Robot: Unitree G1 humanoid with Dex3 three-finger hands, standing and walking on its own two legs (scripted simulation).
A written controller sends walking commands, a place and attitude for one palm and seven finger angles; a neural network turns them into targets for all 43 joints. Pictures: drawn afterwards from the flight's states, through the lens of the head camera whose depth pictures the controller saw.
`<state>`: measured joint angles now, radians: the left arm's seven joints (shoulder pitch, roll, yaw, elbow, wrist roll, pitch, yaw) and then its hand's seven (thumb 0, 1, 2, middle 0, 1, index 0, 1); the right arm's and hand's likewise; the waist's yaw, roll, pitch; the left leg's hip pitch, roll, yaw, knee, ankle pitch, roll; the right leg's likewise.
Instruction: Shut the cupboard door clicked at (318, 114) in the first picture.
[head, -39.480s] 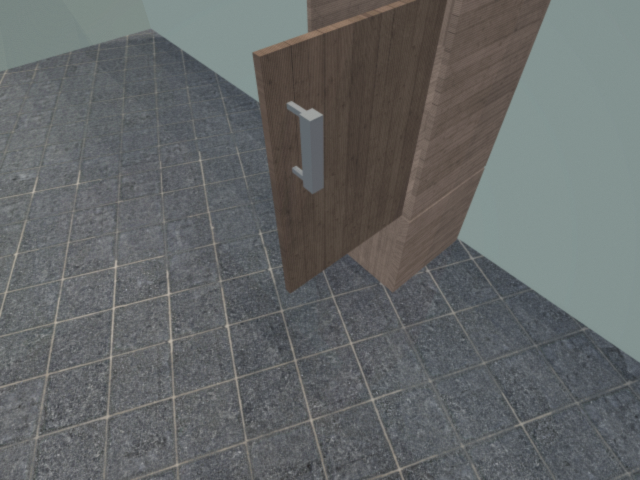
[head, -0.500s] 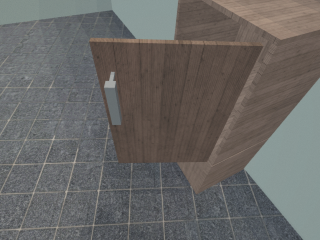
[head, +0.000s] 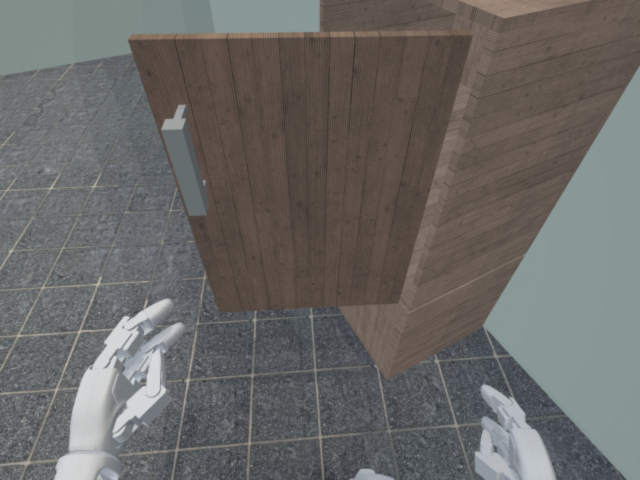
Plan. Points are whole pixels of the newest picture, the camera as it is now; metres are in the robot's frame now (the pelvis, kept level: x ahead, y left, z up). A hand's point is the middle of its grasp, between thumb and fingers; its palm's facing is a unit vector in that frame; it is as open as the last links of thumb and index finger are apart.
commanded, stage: raise the hand and make a fist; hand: left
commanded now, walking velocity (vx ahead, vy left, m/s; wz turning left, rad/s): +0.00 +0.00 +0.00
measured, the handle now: (190, 161) +0.50 +0.20 +0.15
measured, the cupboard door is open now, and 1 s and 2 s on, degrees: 66 66 66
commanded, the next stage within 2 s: bring the fist close to the handle in 1.58 s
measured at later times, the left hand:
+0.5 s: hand (138, 377) +0.22 +0.20 +0.07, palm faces +0.19 -0.98 -0.06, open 4.2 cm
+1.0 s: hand (90, 318) +0.25 +0.24 +0.14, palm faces +0.09 -1.00 -0.04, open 3.1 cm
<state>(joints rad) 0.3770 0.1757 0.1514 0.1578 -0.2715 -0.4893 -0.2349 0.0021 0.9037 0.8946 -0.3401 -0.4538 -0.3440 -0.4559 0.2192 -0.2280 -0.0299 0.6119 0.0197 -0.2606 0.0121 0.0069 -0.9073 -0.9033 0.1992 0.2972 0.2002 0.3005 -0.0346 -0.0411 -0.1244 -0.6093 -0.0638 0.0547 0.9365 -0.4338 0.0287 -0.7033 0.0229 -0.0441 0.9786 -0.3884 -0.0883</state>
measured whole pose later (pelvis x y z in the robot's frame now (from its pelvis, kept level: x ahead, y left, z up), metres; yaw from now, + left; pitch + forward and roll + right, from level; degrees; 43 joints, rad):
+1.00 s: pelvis +0.05 +0.04 +0.03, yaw +4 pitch +5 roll -1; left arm 0.36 0.23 0.15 -0.23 -0.29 -0.15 -0.22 0.01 0.90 0.90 -1.23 -1.43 -1.24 -1.43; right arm 0.23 -0.23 0.05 0.53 0.04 -0.27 -0.07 0.01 -0.91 -0.90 0.20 0.30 0.20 0.30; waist 0.05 0.05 -0.07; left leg -0.44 -0.08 -0.01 0.78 -0.43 0.07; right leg -0.48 0.03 -0.07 0.74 -0.36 -0.04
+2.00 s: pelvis +0.03 +0.01 +0.04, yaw +4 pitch +1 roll +0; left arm 0.04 0.28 0.19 0.02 -0.27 -0.01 -0.19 0.02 0.90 0.90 -1.30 -1.50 -1.30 -1.50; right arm 0.22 -0.25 0.06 0.61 0.06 -0.22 -0.09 0.01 -0.91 -0.90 0.20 0.30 0.20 0.30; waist 0.03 0.05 -0.03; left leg -0.34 -0.04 -0.03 0.67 -0.35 0.03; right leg -0.38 0.06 -0.09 0.63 -0.29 -0.08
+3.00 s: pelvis +0.04 +0.02 +0.05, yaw +1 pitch +3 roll +0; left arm -0.30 0.18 0.13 0.37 -0.16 -0.06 0.02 0.02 0.90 0.90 -1.30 -1.50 -1.30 -1.50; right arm 0.27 -0.23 0.03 0.61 0.05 -0.06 -0.05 0.01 -0.91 -0.90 0.20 0.30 0.20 0.30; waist -0.01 0.03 -0.04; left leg -0.32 -0.05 0.02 0.61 -0.34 0.04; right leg -0.38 0.06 -0.03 0.60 -0.28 -0.07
